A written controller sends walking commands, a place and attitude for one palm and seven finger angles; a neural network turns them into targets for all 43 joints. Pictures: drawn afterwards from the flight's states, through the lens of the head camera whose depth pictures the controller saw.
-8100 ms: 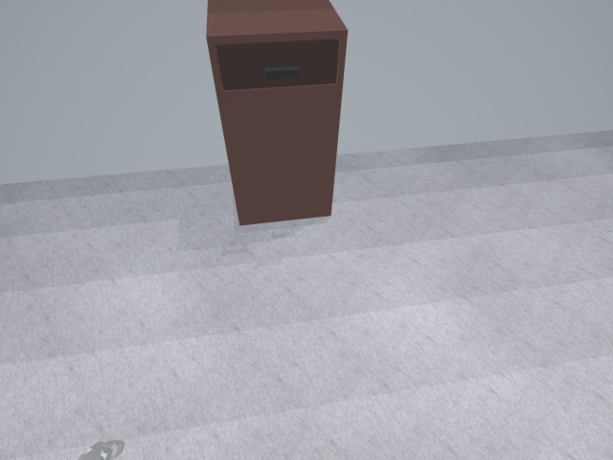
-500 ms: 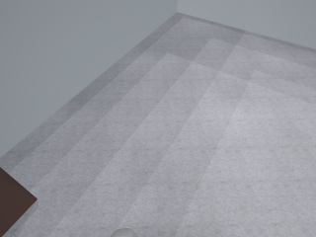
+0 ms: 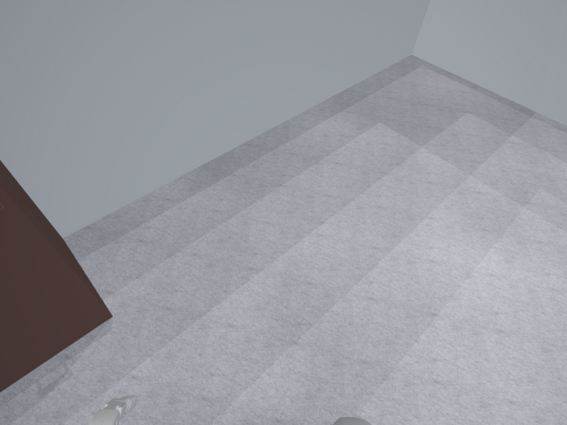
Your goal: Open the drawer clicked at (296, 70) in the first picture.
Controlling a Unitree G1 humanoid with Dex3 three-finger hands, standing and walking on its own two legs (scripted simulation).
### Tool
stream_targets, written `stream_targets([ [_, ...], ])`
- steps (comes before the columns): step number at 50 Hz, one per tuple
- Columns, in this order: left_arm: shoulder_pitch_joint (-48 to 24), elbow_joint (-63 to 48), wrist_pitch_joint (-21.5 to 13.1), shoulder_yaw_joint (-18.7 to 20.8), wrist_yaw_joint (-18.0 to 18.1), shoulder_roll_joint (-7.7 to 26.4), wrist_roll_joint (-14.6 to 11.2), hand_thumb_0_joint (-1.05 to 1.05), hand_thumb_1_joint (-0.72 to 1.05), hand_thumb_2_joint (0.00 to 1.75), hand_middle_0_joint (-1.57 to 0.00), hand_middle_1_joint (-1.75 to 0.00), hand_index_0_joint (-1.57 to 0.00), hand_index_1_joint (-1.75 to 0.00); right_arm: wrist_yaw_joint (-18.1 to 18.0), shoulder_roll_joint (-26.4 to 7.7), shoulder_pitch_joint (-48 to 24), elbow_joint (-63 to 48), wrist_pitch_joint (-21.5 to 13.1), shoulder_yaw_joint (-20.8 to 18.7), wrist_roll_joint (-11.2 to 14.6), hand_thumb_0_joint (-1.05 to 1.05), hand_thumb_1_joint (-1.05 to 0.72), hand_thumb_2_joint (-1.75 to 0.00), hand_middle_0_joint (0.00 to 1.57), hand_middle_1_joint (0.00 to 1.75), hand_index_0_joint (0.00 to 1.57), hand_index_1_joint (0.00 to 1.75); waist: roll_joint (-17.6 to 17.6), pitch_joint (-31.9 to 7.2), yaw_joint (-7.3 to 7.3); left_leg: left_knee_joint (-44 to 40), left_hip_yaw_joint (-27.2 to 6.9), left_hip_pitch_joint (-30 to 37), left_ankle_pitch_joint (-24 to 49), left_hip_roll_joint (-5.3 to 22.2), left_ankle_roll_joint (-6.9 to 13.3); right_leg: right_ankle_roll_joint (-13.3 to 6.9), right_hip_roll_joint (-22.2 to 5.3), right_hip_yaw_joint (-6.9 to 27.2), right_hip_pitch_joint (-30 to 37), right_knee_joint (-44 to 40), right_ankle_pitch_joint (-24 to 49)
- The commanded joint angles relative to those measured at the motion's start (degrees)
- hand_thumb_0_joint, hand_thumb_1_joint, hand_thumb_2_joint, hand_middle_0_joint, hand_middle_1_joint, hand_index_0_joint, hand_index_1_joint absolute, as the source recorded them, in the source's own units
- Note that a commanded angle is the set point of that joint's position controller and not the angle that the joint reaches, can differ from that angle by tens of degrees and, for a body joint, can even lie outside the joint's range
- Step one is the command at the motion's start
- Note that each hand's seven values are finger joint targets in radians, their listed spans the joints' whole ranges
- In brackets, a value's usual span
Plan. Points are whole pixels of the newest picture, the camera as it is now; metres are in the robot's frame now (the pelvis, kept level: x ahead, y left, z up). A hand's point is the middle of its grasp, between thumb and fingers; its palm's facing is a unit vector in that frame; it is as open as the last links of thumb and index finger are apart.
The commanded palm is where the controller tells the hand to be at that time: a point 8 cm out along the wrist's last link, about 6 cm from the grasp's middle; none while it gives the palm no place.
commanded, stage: turn to face it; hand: left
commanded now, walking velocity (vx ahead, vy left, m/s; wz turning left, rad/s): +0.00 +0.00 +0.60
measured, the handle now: out of the picture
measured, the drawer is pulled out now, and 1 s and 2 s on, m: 0.00 0.00 0.00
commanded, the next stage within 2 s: take the last steps up to it in 1.14 s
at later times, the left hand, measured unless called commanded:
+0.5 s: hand out of the picture -0.01 +0.16 -0.15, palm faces +0.34 -0.90 -0.28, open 7.3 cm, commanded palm none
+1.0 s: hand out of the picture -0.06 +0.21 -0.16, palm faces +0.58 -0.77 -0.27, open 7.3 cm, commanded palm none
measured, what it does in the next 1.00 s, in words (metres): steps on the spot, turning left: right foot, then left foot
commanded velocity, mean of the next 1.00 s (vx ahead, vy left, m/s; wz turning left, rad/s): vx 0.00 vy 0.00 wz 0.52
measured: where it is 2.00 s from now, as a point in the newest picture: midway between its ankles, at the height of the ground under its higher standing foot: outside the picture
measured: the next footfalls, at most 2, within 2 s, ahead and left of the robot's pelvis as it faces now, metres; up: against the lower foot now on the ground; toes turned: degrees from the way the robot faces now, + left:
right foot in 0.16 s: +0.05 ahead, -0.15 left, +0.00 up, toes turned +5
left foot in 0.62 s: -0.04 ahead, +0.09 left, +0.00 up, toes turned +29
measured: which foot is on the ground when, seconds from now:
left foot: down 0.00-0.16, up 0.18-0.60, down 0.62-1.00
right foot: up 0.00-0.14, down 0.16-0.62, up 0.64-1.00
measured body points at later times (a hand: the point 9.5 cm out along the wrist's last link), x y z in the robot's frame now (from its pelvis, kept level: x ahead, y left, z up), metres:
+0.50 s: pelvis -0.01 -0.05 +0.00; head +0.02 -0.06 +0.45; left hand -0.03 +0.21 -0.13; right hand +0.13 -0.30 -0.15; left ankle -0.08 +0.09 -0.68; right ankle +0.01 -0.16 -0.74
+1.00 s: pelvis -0.02 -0.03 +0.00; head +0.00 -0.01 +0.45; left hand -0.09 +0.25 -0.14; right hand +0.18 -0.19 -0.14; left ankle -0.07 +0.07 -0.74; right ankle +0.07 -0.14 -0.70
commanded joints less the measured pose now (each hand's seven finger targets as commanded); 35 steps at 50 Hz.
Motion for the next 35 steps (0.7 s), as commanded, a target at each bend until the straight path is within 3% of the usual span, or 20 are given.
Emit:
stream_targets([
  [1,-2.8,-6.4,-2.2,0.5,0.3,3.9,-0.2,0.0,0.9,0.9,-0.2,-0.3,-0.2,-0.3,-0.8,-13.4,1.5,-3.7,-0.5,-3.9,-0.1,0.0,-0.9,-0.9,0.2,0.3,0.2,0.3,9.4,-4.9,-0.88,-4.0,-18.5,4.8,22.5,15.6,7.7,-0.9,1.4,0.9,0.3,-8.6,-2.3],
  [4,1.1,-6.0,-2.7,0.5,0.5,4.0,-0.7,0.0,0.9,0.9,-0.2,-0.3,-0.2,-0.3,-0.7,-13.6,-0.4,-4.2,-0.2,-4.1,0.0,0.0,-0.9,-0.9,0.2,0.3,0.2,0.3,10.0,-6.0,0.71,-1.2,-19.7,0.3,24.1,13.3,6.1,-1.9,3.6,-0.1,9.5,-19.5,1.5],
  [6,5.6,-5.0,-3.7,0.9,0.7,5.6,-0.6,0.0,0.9,0.9,-0.2,-0.3,-0.2,-0.3,-0.4,-12.1,-1.3,-4.6,-0.2,-4.1,0.7,0.0,-0.9,-0.9,0.2,0.3,0.2,0.3,6.0,-7.8,3.15,3.6,-17.7,-6.8,15.2,9.6,2.3,-2.1,1.7,0.7,21.7,-34.3,11.9],
  [7,6.4,-4.9,-4.4,1.8,1.1,10.1,0.2,0.0,0.9,0.9,-0.2,-0.3,-0.2,-0.3,-0.1,-8.2,0.7,-4.8,-0.2,-3.6,1.3,0.0,-0.9,-0.9,0.2,0.3,0.2,0.3,-6.6,-9.1,3.22,12.6,-10.6,-17.1,-1.7,4.1,-2.0,-5.5,-10.3,11.1,31.6,-40.9,10.7],
  [8,6.8,-5.4,-4.3,2.3,1.3,13.9,0.8,0.0,0.9,0.9,-0.2,-0.3,-0.2,-0.3,-0.1,-7.1,0.5,-6.1,-0.2,-3.4,0.9,0.0,-0.9,-0.9,0.2,0.3,0.2,0.3,-16.3,-8.3,3.63,26.5,0.2,-23.1,-21.6,-2.5,-5.9,-12.5,-24.3,24.8,28.8,-41.9,17.3],
  [9,5.6,-6.0,-3.9,1.8,1.4,12.7,0.5,0.0,0.9,0.9,-0.2,-0.3,-0.2,-0.3,-0.1,-9.7,0.0,-5.9,0.2,-4.2,0.3,0.0,-0.9,-0.9,0.2,0.3,0.2,0.3,-10.2,-6.8,2.83,36.4,-1.3,-20.5,-21.7,1.1,-5.3,-15.9,-25.1,20.9,21.0,-41.3,17.2],
  [10,1.6,-6.7,-4.0,1.5,1.6,9.3,0.3,0.0,0.9,0.9,-0.2,-0.3,-0.2,-0.3,0.2,-9.7,0.5,-5.0,0.9,-4.4,0.3,0.0,-0.9,-0.9,0.2,0.3,0.2,0.3,-7.3,-4.5,0.89,40.6,-1.8,-19.6,-17.6,2.6,-5.3,-15.3,-21.5,16.0,16.9,-42.0,14.0],
  [12,-2.2,-7.0,-4.0,0.5,1.0,6.9,0.3,0.0,0.9,0.9,-0.2,-0.3,-0.2,-0.3,1.1,-8.8,1.6,-2.7,1.7,-4.2,0.0,0.0,-0.9,-0.9,0.2,0.3,0.2,0.3,-8.0,-0.7,-1.02,45.5,1.6,-19.3,-11.2,4.3,-6.2,-13.0,-15.0,7.6,13.6,-40.6,13.9],
  [13,-2.1,-7.0,-4.2,0.2,0.9,5.9,0.3,0.0,0.9,0.9,-0.2,-0.3,-0.2,-0.3,1.4,-8.3,2.1,-2.4,1.8,-4.0,0.0,0.0,-0.9,-0.9,0.2,0.3,0.2,0.3,-9.2,-0.1,-1.18,46.1,2.5,-19.4,-9.3,4.5,-6.6,-12.2,-13.5,4.0,13.3,-40.2,16.2],
  [16,0.9,-5.8,-4.2,0.3,0.9,6.4,0.6,0.0,0.9,0.9,-0.2,-0.3,-0.2,-0.3,1.8,-7.5,0.6,-2.4,2.3,-3.8,0.2,0.0,-0.9,-0.9,0.2,0.3,0.2,0.3,-10.1,0.9,-0.03,44.0,4.5,-19.1,-7.4,5.3,-7.5,-11.5,-13.3,0.0,14.0,-40.5,15.3],
  [20,5.6,-3.8,-4.0,0.8,0.9,7.9,1.0,0.0,0.9,0.9,-0.2,-0.3,-0.2,-0.3,1.8,-7.4,-4.2,-3.6,2.3,-3.3,0.3,0.0,-0.9,-0.9,0.2,0.3,0.2,0.3,-10.3,0.7,2.36,35.7,6.4,-18.3,-10.7,5.9,-7.9,-12.7,-15.4,-1.1,17.8,-39.6,18.3],
  [26,8.6,-2.3,-3.5,2.0,0.6,10.4,1.4,0.0,0.9,0.9,-0.2,-0.3,-0.2,-0.3,1.6,-6.2,-7.6,-4.9,0.8,-1.9,0.9,0.0,-0.9,-0.9,0.2,0.3,0.2,0.3,-12.0,-4.0,4.43,18.3,10.8,-10.7,-14.6,5.4,-6.7,-13.7,-17.9,-4.4,22.6,-32.2,34.4],
  [28,8.3,-1.7,-3.2,2.1,0.4,10.8,1.2,0.0,0.9,0.9,-0.2,-0.3,-0.2,-0.3,1.4,-6.6,-5.3,-4.5,0.4,-1.9,0.9,0.0,-0.9,-0.9,0.2,0.3,0.2,0.3,-11.4,-5.7,3.08,10.5,12.3,-5.9,-9.7,4.5,-5.9,-11.7,-17.4,-6.9,22.2,-28.2,35.8],
  [29,7.7,-1.7,-3.0,2.2,0.3,10.5,0.8,0.0,0.9,0.9,-0.2,-0.3,-0.2,-0.3,1.3,-7.7,-3.0,-4.1,0.1,-2.1,0.8,0.0,-0.9,-0.9,0.2,0.3,0.2,0.3,-9.0,-6.9,1.48,3.8,12.0,-0.8,-3.4,4.6,-5.4,-9.5,-16.5,-9.2,19.9,-24.3,32.8],
  [30,7.7,-2.0,-2.7,1.9,0.1,9.1,0.3,0.0,0.9,0.9,-0.2,-0.3,-0.2,-0.3,1.3,-10.7,0.4,-3.3,-0.5,-2.8,0.7,0.0,-0.9,-0.9,0.2,0.3,0.2,0.3,-1.1,-9.5,-0.58,-3.2,7.2,9.1,5.9,7.6,-4.1,-6.6,-14.4,-10.9,13.0,-14.8,26.3],
  [31,6.7,-4.5,-2.6,1.1,-0.3,5.2,-0.2,0.0,0.9,0.9,-0.2,-0.3,-0.2,-0.3,0.9,-17.7,4.1,-3.2,-1.1,-4.6,0.3,0.0,-0.9,-0.9,0.2,0.3,0.2,0.3,17.5,-10.9,-3.02,-4.6,-14.0,19.1,29.3,23.6,3.0,-1.5,-5.6,-12.4,-5.2,-1.4,-5.5],
  [32,2.6,-6.1,-2.1,0.2,0.0,4.6,0.4,0.0,0.9,0.9,-0.2,-0.3,-0.2,-0.3,0.3,-20.2,7.8,-1.6,-0.6,-5.0,0.8,0.0,-0.9,-0.9,0.2,0.3,0.2,0.3,16.5,-11.8,-4.43,-3.0,-17.5,18.6,44.4,29.0,8.9,-1.1,-3.5,-6.0,-9.1,6.1,-17.0],
  [33,1.8,-6.1,-1.8,0.4,0.0,5.2,0.5,0.0,0.9,0.9,-0.2,-0.3,-0.2,-0.3,-0.1,-19.1,6.7,-1.6,-0.5,-4.6,0.5,0.0,-0.9,-0.9,0.2,0.3,0.2,0.3,11.3,-9.9,-3.55,-2.5,-12.9,16.0,41.3,28.4,10.2,-1.7,-4.8,-3.7,-9.2,9.8,-13.7],
  [34,0.7,-5.0,-1.6,0.6,0.2,4.7,0.6,0.0,0.9,0.9,-0.2,-0.3,-0.2,-0.3,-0.6,-16.6,4.4,-1.9,-0.8,-4.1,0.3,0.0,-0.9,-0.9,0.2,0.3,0.2,0.3,15.3,-8.0,-3.18,-2.7,-11.0,12.9,39.3,23.8,8.4,-1.6,-4.7,-2.3,-9.3,10.8,-10.2],
  [35,1.4,-3.9,-1.7,0.8,0.0,5.5,0.4,0.0,0.9,0.9,-0.2,-0.3,-0.2,-0.3,-1.0,-14.5,0.4,-2.8,-0.8,-3.4,0.3,0.0,-0.9,-0.9,0.2,0.3,0.2,0.3,13.9,-6.2,-1.42,-2.9,-8.6,10.3,34.4,21.1,7.4,-1.4,-4.3,-1.3,-8.8,11.8,-6.1],
])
